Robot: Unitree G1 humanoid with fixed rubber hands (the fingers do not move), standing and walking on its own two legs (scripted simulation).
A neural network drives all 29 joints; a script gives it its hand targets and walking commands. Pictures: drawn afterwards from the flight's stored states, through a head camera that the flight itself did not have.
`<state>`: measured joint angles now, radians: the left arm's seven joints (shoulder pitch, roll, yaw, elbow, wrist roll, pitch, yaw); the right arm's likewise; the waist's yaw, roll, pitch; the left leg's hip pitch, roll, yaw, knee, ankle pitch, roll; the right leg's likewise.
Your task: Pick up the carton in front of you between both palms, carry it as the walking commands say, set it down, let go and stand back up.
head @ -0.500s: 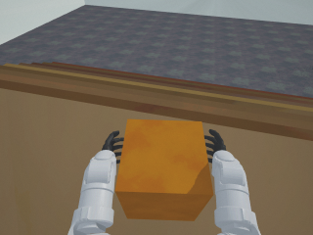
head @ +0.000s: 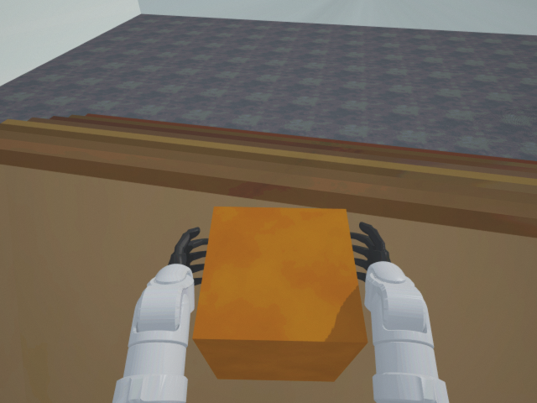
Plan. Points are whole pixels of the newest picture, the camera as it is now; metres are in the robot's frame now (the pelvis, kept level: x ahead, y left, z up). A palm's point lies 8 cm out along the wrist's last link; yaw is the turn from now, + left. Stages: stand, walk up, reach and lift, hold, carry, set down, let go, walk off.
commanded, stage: carry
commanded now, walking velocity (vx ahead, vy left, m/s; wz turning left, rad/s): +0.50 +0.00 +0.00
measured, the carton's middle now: (277, 299) +0.29 +0.01 -0.02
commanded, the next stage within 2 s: none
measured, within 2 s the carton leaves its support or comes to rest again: neither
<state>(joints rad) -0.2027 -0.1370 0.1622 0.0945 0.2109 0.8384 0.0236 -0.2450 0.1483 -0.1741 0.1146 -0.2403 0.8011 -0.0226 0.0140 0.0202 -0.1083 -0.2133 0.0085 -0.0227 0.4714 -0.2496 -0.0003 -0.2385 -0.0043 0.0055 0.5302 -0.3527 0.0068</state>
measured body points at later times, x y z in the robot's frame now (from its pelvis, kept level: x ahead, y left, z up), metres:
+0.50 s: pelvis +0.21 +0.02 +0.01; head +0.20 +0.01 +0.46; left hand +0.48 +0.16 +0.08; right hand +0.48 -0.14 +0.09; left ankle +0.17 +0.10 -0.74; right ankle +0.20 -0.10 -0.68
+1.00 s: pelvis +0.53 -0.04 +0.01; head +0.55 -0.05 +0.46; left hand +0.79 +0.13 +0.08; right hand +0.82 -0.17 +0.07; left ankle +0.60 +0.12 -0.68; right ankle +0.47 -0.11 -0.74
